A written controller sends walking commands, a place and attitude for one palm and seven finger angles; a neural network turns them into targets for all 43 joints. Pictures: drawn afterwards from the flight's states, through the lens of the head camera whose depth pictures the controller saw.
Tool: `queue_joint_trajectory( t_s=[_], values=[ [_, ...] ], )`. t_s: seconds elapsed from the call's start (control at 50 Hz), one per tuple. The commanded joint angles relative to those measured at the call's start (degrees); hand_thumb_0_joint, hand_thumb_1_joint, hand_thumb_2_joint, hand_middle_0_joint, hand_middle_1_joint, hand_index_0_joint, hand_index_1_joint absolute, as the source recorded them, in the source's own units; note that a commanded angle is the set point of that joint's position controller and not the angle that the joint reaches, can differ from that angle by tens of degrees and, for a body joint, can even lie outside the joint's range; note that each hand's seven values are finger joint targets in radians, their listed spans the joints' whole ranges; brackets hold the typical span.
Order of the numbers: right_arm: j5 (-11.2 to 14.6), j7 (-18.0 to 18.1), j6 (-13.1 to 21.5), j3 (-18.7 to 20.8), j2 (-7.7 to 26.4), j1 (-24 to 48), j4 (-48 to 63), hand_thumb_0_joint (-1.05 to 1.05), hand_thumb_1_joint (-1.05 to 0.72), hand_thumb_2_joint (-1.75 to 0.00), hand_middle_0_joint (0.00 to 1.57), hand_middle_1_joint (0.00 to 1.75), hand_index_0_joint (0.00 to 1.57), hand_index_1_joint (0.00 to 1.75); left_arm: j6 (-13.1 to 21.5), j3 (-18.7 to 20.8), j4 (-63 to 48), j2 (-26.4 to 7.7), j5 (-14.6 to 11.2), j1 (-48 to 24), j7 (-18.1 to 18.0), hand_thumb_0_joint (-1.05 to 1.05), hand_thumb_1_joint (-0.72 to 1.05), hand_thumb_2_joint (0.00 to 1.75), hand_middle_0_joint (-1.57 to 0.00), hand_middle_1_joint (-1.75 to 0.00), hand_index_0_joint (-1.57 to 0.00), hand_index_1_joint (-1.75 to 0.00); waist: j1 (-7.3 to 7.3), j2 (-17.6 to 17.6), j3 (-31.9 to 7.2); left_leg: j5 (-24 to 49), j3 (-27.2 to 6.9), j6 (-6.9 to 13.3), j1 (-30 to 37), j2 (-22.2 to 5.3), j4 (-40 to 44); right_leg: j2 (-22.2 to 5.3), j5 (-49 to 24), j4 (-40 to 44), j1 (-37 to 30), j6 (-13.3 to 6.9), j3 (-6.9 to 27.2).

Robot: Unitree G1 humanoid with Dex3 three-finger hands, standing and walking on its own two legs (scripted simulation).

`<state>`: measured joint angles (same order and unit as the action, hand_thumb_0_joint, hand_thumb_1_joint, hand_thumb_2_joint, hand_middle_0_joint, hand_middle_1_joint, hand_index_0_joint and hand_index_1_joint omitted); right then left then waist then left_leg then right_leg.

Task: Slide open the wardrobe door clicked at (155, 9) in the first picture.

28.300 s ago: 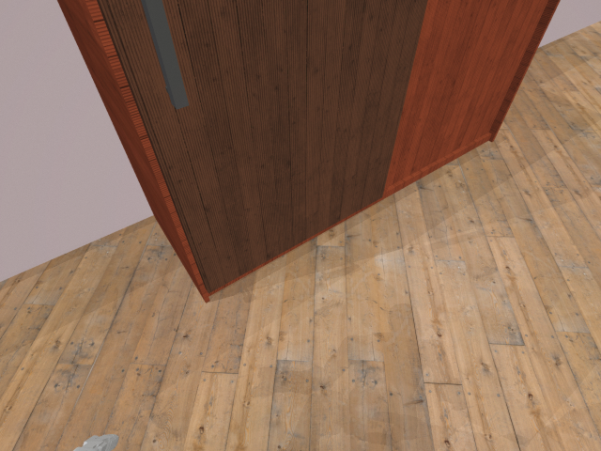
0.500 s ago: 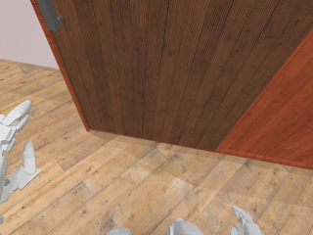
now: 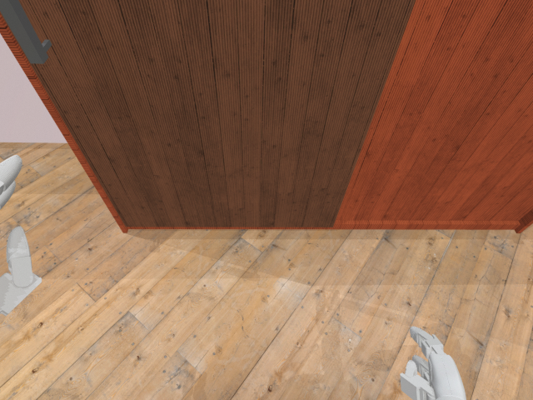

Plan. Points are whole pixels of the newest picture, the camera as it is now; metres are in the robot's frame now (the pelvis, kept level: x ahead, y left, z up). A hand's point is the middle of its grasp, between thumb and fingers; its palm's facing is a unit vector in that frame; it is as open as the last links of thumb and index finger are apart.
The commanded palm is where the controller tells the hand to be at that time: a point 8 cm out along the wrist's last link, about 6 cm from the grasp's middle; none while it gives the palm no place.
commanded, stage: stop stepping back and stand still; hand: left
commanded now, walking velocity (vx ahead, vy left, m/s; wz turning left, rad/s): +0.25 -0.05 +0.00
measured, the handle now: out of the picture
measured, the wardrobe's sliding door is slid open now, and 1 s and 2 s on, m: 0.00 0.00 0.00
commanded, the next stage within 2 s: let the arm hang, fingers relaxed in 0.92 s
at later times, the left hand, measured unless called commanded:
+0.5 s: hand out of the picture +0.08 +0.26 +0.18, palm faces +0.43 -0.78 -0.45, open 7.4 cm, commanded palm +0.02 +0.29 +0.18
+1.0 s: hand out of the picture +0.10 +0.22 +0.17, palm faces +0.33 -0.79 -0.51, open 7.4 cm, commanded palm none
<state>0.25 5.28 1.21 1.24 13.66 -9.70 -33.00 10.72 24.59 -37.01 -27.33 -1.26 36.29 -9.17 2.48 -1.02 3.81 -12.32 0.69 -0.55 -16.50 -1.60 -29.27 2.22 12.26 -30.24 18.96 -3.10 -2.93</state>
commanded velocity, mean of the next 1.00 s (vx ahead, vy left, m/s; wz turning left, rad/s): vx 0.14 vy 0.00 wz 0.00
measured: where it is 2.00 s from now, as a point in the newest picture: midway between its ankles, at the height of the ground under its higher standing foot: outside the picture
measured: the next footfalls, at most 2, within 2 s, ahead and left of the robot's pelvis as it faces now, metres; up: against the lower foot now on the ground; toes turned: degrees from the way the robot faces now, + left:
left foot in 0.46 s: -0.02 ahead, +0.10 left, +0.00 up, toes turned +4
right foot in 0.74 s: -0.09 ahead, -0.14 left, +0.00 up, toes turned +3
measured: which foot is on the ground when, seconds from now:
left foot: down 0.00-0.22, up 0.24-0.44, down 0.46-1.00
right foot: down 0.00-0.46, up 0.48-0.72, down 0.74-1.00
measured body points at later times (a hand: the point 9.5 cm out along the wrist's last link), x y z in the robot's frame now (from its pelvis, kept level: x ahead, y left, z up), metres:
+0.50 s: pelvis -0.11 +0.01 +0.00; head -0.11 +0.01 +0.45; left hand +0.05 +0.30 +0.20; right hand +0.05 -0.23 -0.08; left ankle -0.11 +0.13 -0.74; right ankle -0.05 -0.09 -0.71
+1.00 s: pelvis -0.10 -0.02 +0.00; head -0.07 -0.01 +0.45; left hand +0.07 +0.26 +0.20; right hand +0.06 -0.26 -0.09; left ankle -0.06 +0.09 -0.73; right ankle -0.11 -0.12 -0.73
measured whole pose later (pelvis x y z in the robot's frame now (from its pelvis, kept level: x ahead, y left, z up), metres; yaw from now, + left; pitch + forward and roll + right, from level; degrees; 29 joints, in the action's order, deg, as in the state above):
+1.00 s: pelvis -0.10 -0.02 +0.00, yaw +0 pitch -2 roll +0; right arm 0.2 3.3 5.2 0.8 12.6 -11.1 -34.8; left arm 14.0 22.7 -34.9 -24.0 -1.1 34.7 -8.2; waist 0.5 -0.4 5.9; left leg -12.6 3.9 0.5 -16.5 -1.9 -31.5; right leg -0.2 18.3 -32.6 12.7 -1.3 -4.8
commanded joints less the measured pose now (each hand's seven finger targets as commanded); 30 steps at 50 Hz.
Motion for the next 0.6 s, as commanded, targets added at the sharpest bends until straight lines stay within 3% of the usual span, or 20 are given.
queue_joint_trajectory(
  t_s=[0.0, 0.02, 0.04, 0.08, 0.12, 0.14, 0.16, 0.2, 0.22, 0.24, 0.28, 0.34, 0.38, 0.4, 0.42, 0.44, 0.46, 0.48, 0.52, 0.58],
  values=[
    [0.92, 0.01, 5.23, 2.57, 5.9, 1.7, 9.03, 0.0, -0.9, -0.9, 0.2, 0.3, 0.2, 0.3, 3.72, 5.94, -8.2, -5.6, -0.48, 4.37, -0.95, 0.0, 0.9, 0.9, -0.2, -0.3, -0.2, -0.3, -4.14, 9.45, -11.54, 11.68, -9.77, 5.11, 2.95, -11.05, 9.64, -2.33, 4.24, -1.01, -5.71, 4.57, 5.53],
    [0.23, 0.0, 6.01, 1.48, 5.07, 2.88, 8.79, 0.0, -0.9, -0.9, 0.2, 0.3, 0.2, 0.3, 3.97, 5.75, -10.45, -5.8, -0.49, 0.62, -0.81, 0.0, 0.9, 0.9, -0.2, -0.3, -0.2, -0.3, -3.24, 16.93, -8.56, 2.76, -11.55, 6.35, -5.68, -13.21, 14.5, -2.35, 8.76, -6.76, -8.11, 4.71, 2.72],
    [-0.1, -0.07, 6.78, 0.96, 4.72, 2.46, 8.15, 0.0, -0.9, -0.9, 0.2, 0.3, 0.2, 0.3, 4.18, 5.44, -10.39, -5.53, 0.39, -2.63, -0.88, 0.0, 0.9, 0.9, -0.2, -0.3, -0.2, -0.3, -3.15, 16.9, -5.62, -9.6, -11.77, 6.97, -13.27, -13.7, 18.04, -2.02, 11.28, -12.05, -11.48, 4.66, 2.45],
    [0.27, -0.34, 8.46, 1.21, 5.34, 1.2, 7.74, 0.0, -0.9, -0.9, 0.2, 0.3, 0.2, 0.3, 5.07, 3.93, -12.57, -5.03, 1.24, -8.62, -0.63, 0.0, 0.9, 0.9, -0.2, -0.3, -0.2, -0.3, -2.75, 13.48, -3.95, -22.67, -9.37, 6.57, -15.79, -11.61, 17.18, -1.77, 8.25, -9.4, -13.55, 5.04, 2.34],
    [0.36, -0.72, 9.12, 1.08, 5.39, 1.04, 6.97, 0.0, -0.9, -0.9, 0.2, 0.3, 0.2, 0.3, 4.66, 1.65, -5.97, -2.67, 1.54, -8.13, -0.16, 0.0, 0.9, 0.9, -0.2, -0.3, -0.2, -0.3, -2.42, 10.49, -2.48, -26.42, -6.72, 4.8, -17.15, -8.31, 15.57, -1.54, 9.26, -1.98, -16.1, 4.46, 1.29],
    [0.19, -0.94, 9.05, 1.25, 5.38, 1.53, 7.19, 0.0, -0.9, -0.9, 0.2, 0.3, 0.2, 0.3, 4.66, 0.79, -6.16, -2.5, 1.56, -10.58, 0.12, 0.0, 0.9, 0.9, -0.2, -0.3, -0.2, -0.3, -2.24, 8.13, -0.84, -25.32, -3.98, 3.1, -14.83, -5.29, 12.62, -2.34, 12.62, 3.11, -12.51, 3.2, 3.02],
    [-0.37, -1.01, 8.78, 1.44, 5.1, 1.79, 7.09, 0.0, -0.9, -0.9, 0.2, 0.3, 0.2, 0.3, 4.87, 1.87, -5.92, -3.95, 1.28, -12.2, 0.17, 0.0, 0.9, 0.9, -0.2, -0.3, -0.2, -0.3, -1.85, 4.4, -0.05, -22.88, -1.48, 1.79, -9.35, -2.0, 6.47, -4.87, 18.84, 10.36, -5.02, 1.05, 8.3],
    [-0.94, -1.04, 7.49, 2.01, 4.46, 0.56, 5.6, 0.0, -0.9, -0.9, 0.2, 0.3, 0.2, 0.3, 3.61, 1.14, -5.69, -4.21, 0.96, -12.2, 0.23, 0.0, 0.9, 0.9, -0.2, -0.3, -0.2, -0.3, -2.54, -10.54, -1.29, -14.27, 2.46, -0.01, -3.05, 3.55, -19.75, -18.42, 39.84, 23.56, 8.37, -5.72, 30.48],
    [-1.53, -1.25, 6.78, 1.89, 4.46, 0.66, 4.78, 0.0, -0.9, -0.9, 0.2, 0.3, 0.2, 0.3, 3.31, 0.42, -5.24, -4.04, 1.05, -12.86, 0.32, 0.0, 0.9, 0.9, -0.2, -0.3, -0.2, -0.3, -2.52, -10.65, -1.36, -11.32, 0.97, -0.1, -6.57, 3.62, -29.13, -21.45, 36.98, 24.03, 7.32, -7.89, 32.4],
    [-1.59, -1.26, 6.64, 1.2, 3.86, 0.88, 4.46, 0.0, -0.9, -0.9, 0.2, 0.3, 0.2, 0.3, 3.57, 0.59, -4.32, -3.43, 0.63, -13.1, 0.22, 0.0, 0.9, 0.9, -0.2, -0.3, -0.2, -0.3, -1.81, -7.48, -1.64, -11.01, -0.68, 0.01, -9.53, 2.02, -31.07, -21.49, 31.2, 22.29, 4.19, -7.57, 28.68],
    [-1.69, -1.05, 6.16, 0.2, 3.12, 2.15, 4.43, 0.0, -0.9, -0.9, 0.2, 0.3, 0.2, 0.3, 3.65, 1.72, -2.42, -4.41, 0.78, -12.77, -0.03, 0.0, 0.9, 0.9, -0.2, -0.3, -0.2, -0.3, -1.88, -6.42, -1.64, -11.53, 0.99, 0.02, -7.25, 1.07, -24.19, -18.81, 29.3, 21.67, 4.5, -5.01, 20.55],
    [-1.53, -0.56, 6.37, 0.51, 3.08, 1.98, 5.27, 0.0, -0.9, -0.9, 0.2, 0.3, 0.2, 0.3, 4.07, 2.44, -2.3, -4.25, 1.21, -9.29, -0.6, 0.0, 0.9, 0.9, -0.2, -0.3, -0.2, -0.3, -2.84, -9.87, -3.44, -14.13, 4.51, 1.39, -0.38, 1.47, -9.74, -17.41, 30.05, 20.95, 2.85, -4.58, 17.71],
    [-1.4, -0.49, 7.18, 0.42, 3.21, 1.04, 5.61, 0.0, -0.9, -0.9, 0.2, 0.3, 0.2, 0.3, 4.28, 2.37, -3.93, -3.72, 1.07, -8.69, -1.06, 0.0, 0.9, 0.9, -0.2, -0.3, -0.2, -0.3, -2.0, -5.71, -4.91, -11.08, 5.8, 2.28, 7.51, 2.24, 5.38, -13.47, 25.03, 15.03, 1.08, -2.48, 13.38],
    [-1.33, -0.49, 7.77, 0.45, 3.7, 0.04, 6.15, 0.0, -0.9, -0.9, 0.2, 0.3, 0.2, 0.3, 5.03, 2.24, -6.58, -3.7, 0.56, -9.81, -0.99, 0.0, 0.9, 0.9, -0.2, -0.3, -0.2, -0.3, -1.33, 1.63, -5.67, -12.09, 2.95, 3.63, 12.09, -0.05, 12.03, -9.4, 21.32, 6.52, 2.23, -0.53, 11.02],
    [-1.57, -0.48, 8.36, 1.15, 5.46, 0.23, 6.83, 0.0, -0.9, -0.9, 0.2, 0.3, 0.2, 0.3, 5.96, 2.48, -8.45, -3.41, 0.25, -10.78, -1.03, 0.0, 0.9, 0.9, -0.2, -0.3, -0.2, -0.3, -1.78, 14.65, -5.0, -16.59, -11.31, 7.28, 14.69, -9.86, 18.21, -2.54, 17.07, -7.55, 7.75, 2.44, 5.02],
    [-1.16, -0.97, 8.86, 1.35, 5.1, 0.71, 6.63, 0.0, -0.9, -0.9, 0.2, 0.3, 0.2, 0.3, 5.96, 3.4, -8.28, -4.44, 0.98, -10.72, -1.27, 0.0, 0.9, 0.9, -0.2, -0.3, -0.2, -0.3, -2.33, 17.33, -5.26, -14.27, -18.09, 10.91, 13.17, -18.19, 18.68, -0.57, 16.23, -22.26, 11.12, 4.05, -0.96],
    [-0.76, -1.34, 9.11, 1.94, 4.52, 0.88, 5.75, 0.0, -0.9, -0.9, 0.2, 0.3, 0.2, 0.3, 6.23, 5.13, -5.98, -5.32, 0.87, -10.61, -0.87, 0.0, 0.9, 0.9, -0.2, -0.3, -0.2, -0.3, -1.72, 12.96, -3.57, -18.27, -22.2, 13.38, 6.15, -20.3, 20.18, -2.05, 14.66, -29.64, 11.44, 4.21, 1.95],
    [-0.37, -1.9, 9.36, 2.24, 4.76, 0.28, 4.71, 0.0, -0.9, -0.9, 0.2, 0.3, 0.2, 0.3, 6.36, 5.99, -3.62, -5.93, 0.82, -7.82, 0.0, 0.0, 0.9, 0.9, -0.2, -0.3, -0.2, -0.3, -1.82, 11.9, -3.14, -24.56, -21.64, 14.11, 3.12, -20.43, 20.94, -3.25, 12.65, -32.94, 12.77, 4.21, 3.55],
    [0.04, -2.52, 9.28, 1.8, 4.35, 1.73, 4.28, 0.0, -0.9, -0.9, 0.2, 0.3, 0.2, 0.3, 5.14, 2.25, -2.83, -1.82, 1.39, -6.26, 0.44, 0.0, 0.9, 0.9, -0.2, -0.3, -0.2, -0.3, -1.95, 10.88, 1.87, -20.56, -15.06, 12.59, -2.24, -17.3, 20.39, -5.52, 7.92, -31.38, 12.48, 4.47, 2.43],
    [0.12, -2.34, 9.24, 1.63, 4.64, 1.18, 4.24, 0.0, -0.9, -0.9, 0.2, 0.3, 0.2, 0.3, 5.06, 2.01, -6.25, -3.06, 1.54, -8.51, 0.28, 0.0, 0.9, 0.9, -0.2, -0.3, -0.2, -0.3, -2.36, 12.58, 0.04, -13.54, -7.53, 9.31, -2.6, -14.24, 18.14, -4.38, 8.24, -18.79, 4.57, 4.74, -1.98]
  ],
)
